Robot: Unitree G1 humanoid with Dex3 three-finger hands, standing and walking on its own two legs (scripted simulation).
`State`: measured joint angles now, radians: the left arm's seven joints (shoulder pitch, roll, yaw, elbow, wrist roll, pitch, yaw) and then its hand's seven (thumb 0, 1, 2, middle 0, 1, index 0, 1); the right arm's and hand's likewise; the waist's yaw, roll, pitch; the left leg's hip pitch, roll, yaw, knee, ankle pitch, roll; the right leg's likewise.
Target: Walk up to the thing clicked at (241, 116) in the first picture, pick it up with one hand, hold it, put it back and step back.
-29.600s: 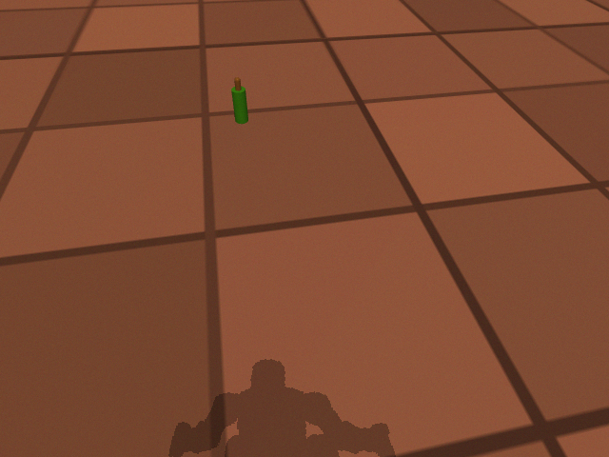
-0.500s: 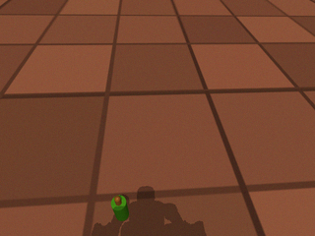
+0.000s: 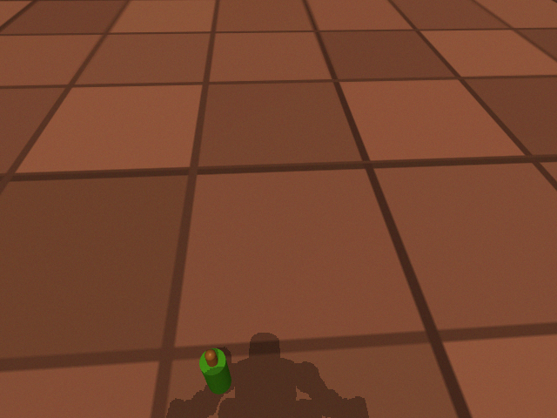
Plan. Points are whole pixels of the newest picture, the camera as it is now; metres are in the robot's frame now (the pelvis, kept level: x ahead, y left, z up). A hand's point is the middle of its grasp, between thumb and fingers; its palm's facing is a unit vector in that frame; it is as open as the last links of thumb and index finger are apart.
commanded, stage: stand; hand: left
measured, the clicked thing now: (215, 368) +0.41 +0.19 -0.65
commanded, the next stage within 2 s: step back in 1.26 s
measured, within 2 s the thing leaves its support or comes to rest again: neither
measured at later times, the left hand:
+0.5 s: hand out of the picture +0.08 +0.24 -0.16, palm faces -0.04 -0.94 -0.34, open 7.4 cm
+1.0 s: hand out of the picture +0.08 +0.24 -0.16, palm faces -0.03 -0.94 -0.34, open 7.4 cm
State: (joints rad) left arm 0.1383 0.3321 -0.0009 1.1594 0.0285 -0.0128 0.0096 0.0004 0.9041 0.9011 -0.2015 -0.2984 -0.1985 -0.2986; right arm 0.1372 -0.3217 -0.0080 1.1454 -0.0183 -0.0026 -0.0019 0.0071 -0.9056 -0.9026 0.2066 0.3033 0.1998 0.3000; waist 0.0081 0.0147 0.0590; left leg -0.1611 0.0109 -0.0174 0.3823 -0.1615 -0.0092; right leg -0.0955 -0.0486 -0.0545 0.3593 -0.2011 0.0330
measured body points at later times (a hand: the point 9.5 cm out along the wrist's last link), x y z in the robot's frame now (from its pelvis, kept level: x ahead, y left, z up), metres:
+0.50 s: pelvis +0.01 +0.00 +0.00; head +0.02 -0.01 +0.45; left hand +0.09 +0.29 -0.13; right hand +0.08 -0.30 -0.14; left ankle +0.03 +0.12 -0.75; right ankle +0.00 -0.14 -0.75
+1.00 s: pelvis +0.02 -0.01 +0.00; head +0.02 -0.01 +0.45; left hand +0.09 +0.29 -0.13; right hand +0.08 -0.30 -0.14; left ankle +0.03 +0.12 -0.75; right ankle +0.00 -0.14 -0.75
